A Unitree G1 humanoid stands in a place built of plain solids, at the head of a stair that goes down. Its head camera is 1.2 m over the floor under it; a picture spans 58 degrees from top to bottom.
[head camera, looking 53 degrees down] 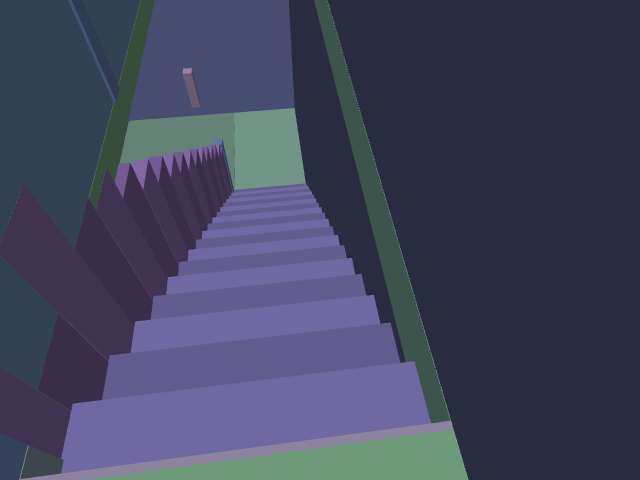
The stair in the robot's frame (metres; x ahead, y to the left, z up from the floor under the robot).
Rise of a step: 0.19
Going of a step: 0.24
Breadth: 1.10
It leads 7 degrees to the left of straight ahead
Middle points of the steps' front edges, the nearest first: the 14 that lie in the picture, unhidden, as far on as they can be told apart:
0.24 0.20 0.00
0.48 0.23 -0.19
0.72 0.26 -0.39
0.95 0.29 -0.58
1.19 0.32 -0.77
1.43 0.35 -0.97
1.67 0.38 -1.16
1.91 0.41 -1.35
2.14 0.44 -1.55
2.38 0.47 -1.74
2.62 0.50 -1.93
2.86 0.53 -2.12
3.10 0.56 -2.32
3.33 0.59 -2.51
